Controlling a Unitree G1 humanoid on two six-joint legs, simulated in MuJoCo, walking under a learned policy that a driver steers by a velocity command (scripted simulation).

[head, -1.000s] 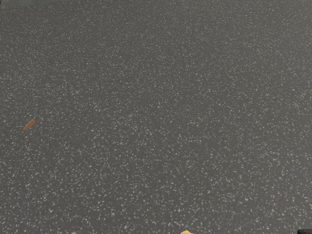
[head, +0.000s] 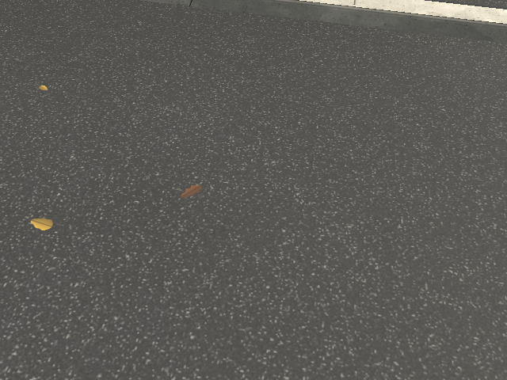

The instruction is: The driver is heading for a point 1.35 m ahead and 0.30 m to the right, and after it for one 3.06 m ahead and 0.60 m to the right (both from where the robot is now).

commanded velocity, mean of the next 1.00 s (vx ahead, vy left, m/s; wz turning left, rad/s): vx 0.15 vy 0.00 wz -0.27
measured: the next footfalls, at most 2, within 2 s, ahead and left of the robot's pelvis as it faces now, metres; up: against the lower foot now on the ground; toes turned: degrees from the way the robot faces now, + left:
right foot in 0.26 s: +0.30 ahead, -0.10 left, -0.11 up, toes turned -12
left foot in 0.62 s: +0.48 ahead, +0.05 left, -0.11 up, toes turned -36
